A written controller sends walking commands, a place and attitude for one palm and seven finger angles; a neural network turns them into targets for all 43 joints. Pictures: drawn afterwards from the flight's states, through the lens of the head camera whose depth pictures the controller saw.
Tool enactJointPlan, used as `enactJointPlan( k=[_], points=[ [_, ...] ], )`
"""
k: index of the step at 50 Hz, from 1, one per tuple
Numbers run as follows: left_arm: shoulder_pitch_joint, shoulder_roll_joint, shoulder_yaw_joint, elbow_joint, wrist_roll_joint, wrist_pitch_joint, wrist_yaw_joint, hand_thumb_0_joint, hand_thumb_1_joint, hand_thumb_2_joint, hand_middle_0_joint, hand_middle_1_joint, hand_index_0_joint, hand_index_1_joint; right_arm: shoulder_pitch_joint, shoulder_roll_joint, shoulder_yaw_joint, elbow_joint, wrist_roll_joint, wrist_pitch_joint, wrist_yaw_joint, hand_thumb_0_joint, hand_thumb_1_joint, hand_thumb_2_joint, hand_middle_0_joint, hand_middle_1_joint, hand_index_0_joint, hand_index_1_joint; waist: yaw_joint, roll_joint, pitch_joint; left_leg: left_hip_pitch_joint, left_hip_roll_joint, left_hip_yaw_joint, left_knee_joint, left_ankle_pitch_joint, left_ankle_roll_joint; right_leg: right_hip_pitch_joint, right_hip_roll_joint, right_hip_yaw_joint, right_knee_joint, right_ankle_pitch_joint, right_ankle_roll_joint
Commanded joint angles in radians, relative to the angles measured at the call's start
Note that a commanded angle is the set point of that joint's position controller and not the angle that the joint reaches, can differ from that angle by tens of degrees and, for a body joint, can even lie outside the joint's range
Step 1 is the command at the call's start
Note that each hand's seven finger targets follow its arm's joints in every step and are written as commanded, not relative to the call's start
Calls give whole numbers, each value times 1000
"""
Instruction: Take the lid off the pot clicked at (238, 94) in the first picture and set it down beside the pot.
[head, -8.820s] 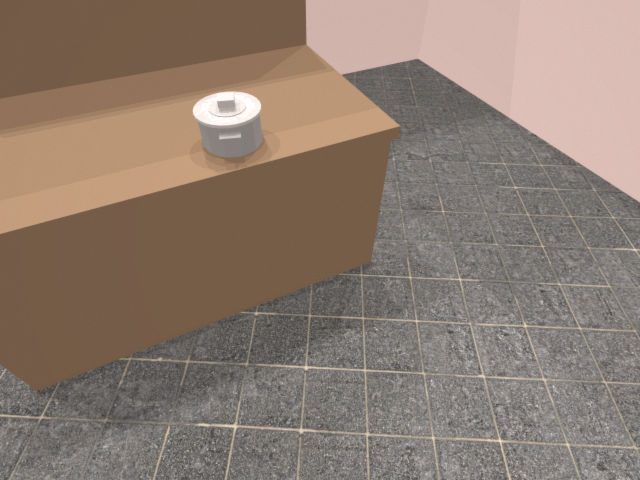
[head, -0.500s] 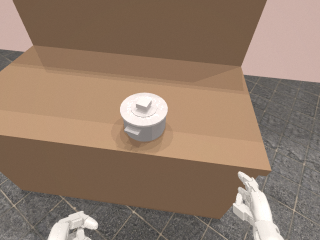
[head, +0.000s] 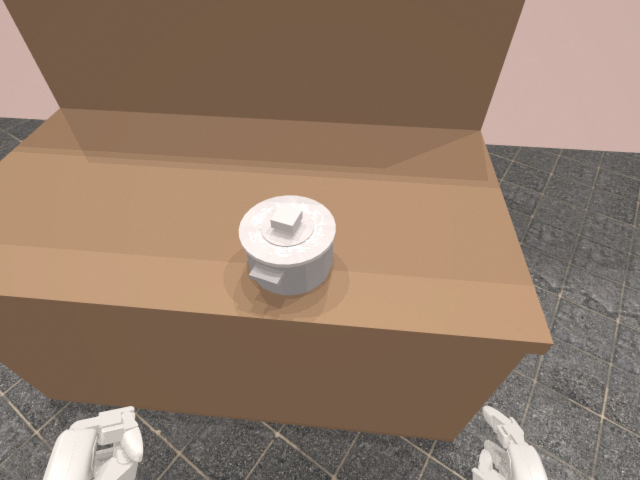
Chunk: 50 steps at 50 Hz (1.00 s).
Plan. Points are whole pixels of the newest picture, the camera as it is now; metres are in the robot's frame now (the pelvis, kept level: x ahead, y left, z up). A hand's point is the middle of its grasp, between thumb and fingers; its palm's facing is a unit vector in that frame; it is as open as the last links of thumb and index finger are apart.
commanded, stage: raise the hand higher, near the body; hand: left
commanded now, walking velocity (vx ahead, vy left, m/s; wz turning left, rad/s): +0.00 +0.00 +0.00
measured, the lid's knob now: (286, 218) +0.52 +0.11 +0.01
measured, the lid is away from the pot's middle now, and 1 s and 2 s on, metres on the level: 0.00 0.00 0.00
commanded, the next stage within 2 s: reach forward and open the fingers in 0.46 s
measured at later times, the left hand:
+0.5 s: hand (105, 394) +0.17 +0.23 +0.10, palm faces +0.32 -0.86 -0.40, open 3.1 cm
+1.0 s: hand (94, 378) +0.19 +0.26 +0.09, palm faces -0.19 -0.11 -0.98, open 3.6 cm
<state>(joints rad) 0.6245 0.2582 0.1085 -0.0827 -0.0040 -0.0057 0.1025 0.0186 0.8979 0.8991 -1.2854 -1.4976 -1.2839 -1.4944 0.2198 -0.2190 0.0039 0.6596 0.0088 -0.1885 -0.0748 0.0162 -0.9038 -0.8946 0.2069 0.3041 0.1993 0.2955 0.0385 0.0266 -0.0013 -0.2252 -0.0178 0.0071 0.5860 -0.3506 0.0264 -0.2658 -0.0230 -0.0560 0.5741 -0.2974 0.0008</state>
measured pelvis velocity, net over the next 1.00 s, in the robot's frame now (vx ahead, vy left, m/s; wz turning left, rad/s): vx -0.01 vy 0.00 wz -0.01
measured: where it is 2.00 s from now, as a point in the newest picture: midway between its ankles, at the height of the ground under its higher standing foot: outside the picture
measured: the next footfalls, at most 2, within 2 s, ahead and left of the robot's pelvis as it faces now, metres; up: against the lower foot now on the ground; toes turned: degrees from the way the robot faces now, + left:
none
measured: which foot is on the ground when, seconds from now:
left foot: down 0.00-1.00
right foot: down 0.00-1.00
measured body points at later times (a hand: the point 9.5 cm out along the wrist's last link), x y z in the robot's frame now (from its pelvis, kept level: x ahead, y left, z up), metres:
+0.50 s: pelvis +0.01 +0.00 +0.01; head +0.00 -0.02 +0.46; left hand +0.15 +0.28 +0.12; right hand +0.21 -0.20 -0.07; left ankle -0.02 +0.10 -0.73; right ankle +0.01 -0.12 -0.73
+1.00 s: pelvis -0.01 +0.00 +0.01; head -0.02 -0.05 +0.46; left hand +0.20 +0.26 +0.14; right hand +0.21 -0.24 -0.08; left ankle -0.02 +0.10 -0.73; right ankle +0.01 -0.12 -0.73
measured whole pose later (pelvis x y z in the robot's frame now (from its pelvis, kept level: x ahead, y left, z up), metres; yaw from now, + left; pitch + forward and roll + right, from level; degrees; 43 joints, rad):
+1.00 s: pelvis -0.01 +0.00 +0.01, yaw -1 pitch -2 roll +0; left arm 0.36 0.59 0.04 -0.25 0.78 0.09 -0.12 0.01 0.48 1.08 -1.14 -1.02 -1.14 -1.02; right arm 0.11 -0.30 0.01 0.59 0.02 0.07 -0.03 0.01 -0.91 -0.89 0.20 0.30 0.20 0.29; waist 0.07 0.12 0.00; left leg -0.14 -0.01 0.02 0.44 -0.27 0.02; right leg -0.19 -0.01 -0.05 0.44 -0.22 -0.01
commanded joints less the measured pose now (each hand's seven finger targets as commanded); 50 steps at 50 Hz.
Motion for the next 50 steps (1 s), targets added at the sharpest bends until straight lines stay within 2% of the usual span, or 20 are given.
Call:
enactJointPlan(
  k=[1,2,5,8,11,16,18,28,29,30,32,33,35,38,41,44,45,48,49,50],
  points=[
    [34,127,92,-246,-2,-75,10,0,900,900,-1300,-1500,-1300,-1500,-146,-97,-40,-186,4,-65,-4,0,-900,-900,200,300,200,300,13,-5,-27,1,31,-41,-118,259,-2,44,-11,-6,-102,152,-18],
    [25,136,98,-277,-2,-80,10,0,900,900,-1300,-1500,-1300,-1500,-144,-100,-38,-190,2,-66,-4,0,-900,-900,200,300,200,300,18,29,-35,11,31,-43,-125,254,-2,53,-13,-1,-107,144,-20],
    [30,142,111,-331,-3,-85,12,0,900,900,-1300,-1500,-1300,-1500,-139,-92,-35,-192,-1,-65,-4,0,-900,-900,200,300,200,300,20,43,-45,47,32,-36,-129,302,-4,72,-12,-1,-116,184,-21],
    [29,133,114,-326,-7,-83,7,0,900,900,-1300,-1500,-1300,-1500,-141,-90,-35,-193,-5,-54,-2,0,-900,-900,200,300,200,300,19,-10,-23,53,34,-31,-133,319,-1,79,-9,-1,-130,209,-18],
    [-8,142,118,-406,-8,-94,3,0,900,900,-1300,-1500,-1300,-1500,-138,-91,-28,-202,-8,-54,2,0,-900,-900,200,300,200,300,21,53,-32,79,34,-37,-145,342,-3,95,-12,4,-139,216,-21],
    [-35,153,141,-435,-12,-96,0,0,900,900,-1300,-1500,-1300,-1500,-143,-88,-20,-202,-13,-42,6,0,-900,-900,200,300,200,300,23,10,-18,92,38,-37,-158,357,-4,112,-9,3,-155,237,-22],
    [-56,164,149,-474,-12,-101,0,0,900,900,-1300,-1500,-1300,-1500,-143,-90,-18,-203,-15,-44,7,0,-900,-900,200,300,200,300,27,41,-35,107,38,-35,-164,357,-4,123,-12,5,-160,235,-22],
    [-108,193,202,-548,-19,-120,1,0,900,900,-1300,-1500,-1300,-1500,-154,-92,-15,-198,-17,-38,14,0,-900,-900,200,300,200,300,34,19,-29,123,43,-34,-178,366,-3,142,-13,15,-178,254,-23],
    [-137,378,152,-512,421,-17,50,0,881,890,-1275,-1490,-1275,-1490,-195,-153,3,-196,-34,24,26,0,-900,-900,200,300,200,300,33,63,30,3,19,-45,-166,370,-1,70,10,77,-141,277,-43],
    [-179,299,131,-604,435,21,71,0,859,886,-1252,-1477,-1252,-1477,-205,-130,-2,-253,-37,59,40,0,-900,-900,200,300,200,300,33,94,11,-10,27,-44,-176,371,-17,72,-11,27,-135,238,-52],
    [-59,355,143,-528,623,90,97,0,806,897,-1213,-1435,-1213,-1435,-192,-149,-23,-237,-35,118,54,0,-900,-900,200,300,200,300,75,99,-71,0,35,-47,-171,372,-27,83,6,65,-119,210,-65],
    [-62,387,148,-532,696,119,100,0,776,910,-1199,-1403,-1199,-1403,-207,-159,-25,-245,-33,146,61,0,-900,-900,200,300,200,300,76,77,-106,-5,35,-46,-168,367,-24,96,9,80,-114,223,-67],
    [-137,406,118,-531,790,162,78,0,711,946,-1188,-1307,-1188,-1307,-248,-167,-22,-260,-20,186,69,0,-900,-900,200,300,200,300,55,23,-145,-14,31,-43,-168,309,-12,106,9,100,-121,203,-63],
    [-189,433,84,-452,835,172,20,0,612,1011,-1182,-1145,-1182,-1145,-257,-164,-30,-248,-7,205,60,0,-900,-900,200,300,200,300,45,12,-150,14,30,-53,-173,298,6,114,1,94,-142,211,-50],
    [-250,481,88,-406,810,149,-64,0,515,1074,-1152,-1039,-1152,-1039,-266,-163,-28,-241,7,207,46,0,-900,-900,200,300,200,300,33,-22,-153,25,18,-50,-180,299,19,147,-4,97,-162,245,-37],
    [-339,533,105,-410,798,120,-132,0,421,1127,-1120,-932,-1120,-932,-291,-162,-21,-250,12,198,38,0,-900,-900,200,300,200,300,29,27,-142,53,12,-56,-188,319,24,161,-3,107,-178,278,-38],
    [-360,541,101,-382,800,106,-153,0,391,1142,-1108,-897,-1108,-897,-258,-162,-19,-237,8,198,36,0,-900,-900,200,300,200,300,24,20,-143,51,12,-49,-189,342,25,170,-11,78,-174,284,-32],
    [-398,563,104,-322,798,69,-206,0,302,1181,-1074,-790,-1074,-790,-248,-165,-22,-229,9,207,37,0,-900,-900,200,300,200,300,25,18,-92,54,9,-50,-204,341,27,160,-8,70,-198,282,-30],
    [-404,571,114,-332,803,62,-220,0,274,1192,-1062,-755,-1062,-755,-274,-164,-20,-242,14,202,42,0,-900,-900,200,300,200,300,26,47,-100,61,8,-55,-205,342,25,168,0,90,-200,288,-37],
    [-420,580,112,-310,805,50,-235,0,245,1202,-1050,-720,-1050,-720,-242,-164,-20,-232,9,207,44,0,-900,-900,200,300,200,300,24,18,-116,59,7,-47,-204,347,26,178,-8,68,-196,284,-31]
  ],
)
